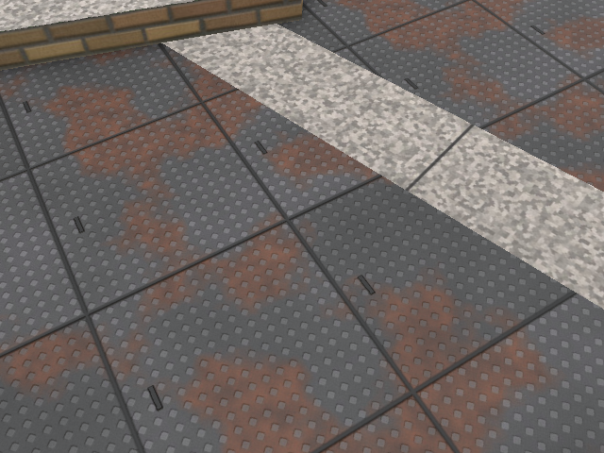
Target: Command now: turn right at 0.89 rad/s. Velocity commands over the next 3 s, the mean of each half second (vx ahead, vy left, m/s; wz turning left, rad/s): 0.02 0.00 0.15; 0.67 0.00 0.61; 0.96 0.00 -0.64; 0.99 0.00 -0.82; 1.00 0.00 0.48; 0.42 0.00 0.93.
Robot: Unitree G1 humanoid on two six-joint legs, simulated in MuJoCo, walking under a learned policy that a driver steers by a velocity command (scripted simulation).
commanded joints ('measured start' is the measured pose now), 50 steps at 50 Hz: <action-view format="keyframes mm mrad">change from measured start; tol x32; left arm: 1 105 90 45 -48 -2 0 -8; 50 -53 25 -17 31 -45 -250 10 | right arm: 1 -45 -150 -43 -44 28 -15 5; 39 -44 -19 2 -234 44 10 30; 46 706 -163 -78 75 28 -41 -9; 50 381 -160 -32 -3 44 -124 65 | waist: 1 74 113 -178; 3 47 -339 -195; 39 61 -80 13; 46 -421 142 -43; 50 -2 197 -48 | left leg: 1 107 225 -103 101 601 97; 4 -523 -55 -301 824 -431 -95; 41 -566 126 -311 621 3 28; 45 299 -121 -67 477 -29 102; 48 18 80 -554 147 568 82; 50 -13 279 -816 -59 107 167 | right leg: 1 160 64 -61 -271 143 -83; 3 603 -248 462 -313 995 -286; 22 368 -266 19 -497 454 -268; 28 464 -354 117 -663 -233 -254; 39 471 -332 -150 -618 -139 -202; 45 19 -220 -295 125 550 -142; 47 -564 0 12 1070 -402 -101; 50 -670 86 217 920 -79 -132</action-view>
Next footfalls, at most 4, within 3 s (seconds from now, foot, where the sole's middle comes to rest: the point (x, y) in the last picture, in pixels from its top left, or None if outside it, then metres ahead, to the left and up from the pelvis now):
0.04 right None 0.04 -0.14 -0.77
0.92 left None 0.07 0.20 -0.77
1.36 right None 0.47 0.23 -0.93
1.66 left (123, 350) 0.75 0.52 -0.93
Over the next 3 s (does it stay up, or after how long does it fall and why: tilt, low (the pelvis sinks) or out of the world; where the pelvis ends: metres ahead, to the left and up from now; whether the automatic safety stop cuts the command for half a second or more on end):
stays up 1.48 0.18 -0.16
